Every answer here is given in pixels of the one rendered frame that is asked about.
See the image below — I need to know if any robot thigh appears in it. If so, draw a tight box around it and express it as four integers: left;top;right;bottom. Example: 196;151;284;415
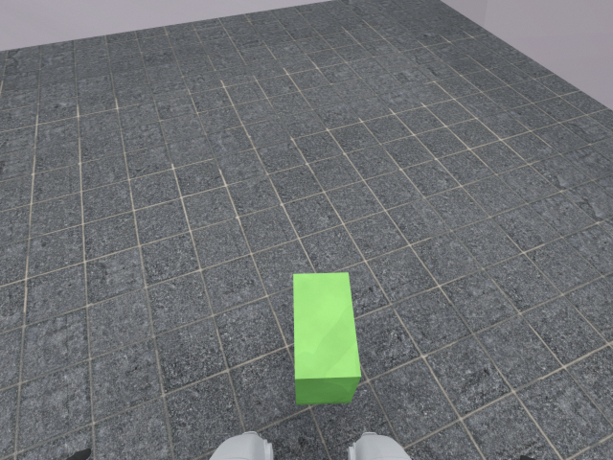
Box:
209;434;273;460
348;435;412;460

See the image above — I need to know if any left robot thigh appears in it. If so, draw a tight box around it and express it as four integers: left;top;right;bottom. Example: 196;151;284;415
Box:
209;434;273;460

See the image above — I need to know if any carton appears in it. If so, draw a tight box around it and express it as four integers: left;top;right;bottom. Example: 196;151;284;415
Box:
293;272;361;405

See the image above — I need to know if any right robot thigh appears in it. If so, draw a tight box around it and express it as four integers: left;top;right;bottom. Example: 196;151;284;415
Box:
348;435;412;460

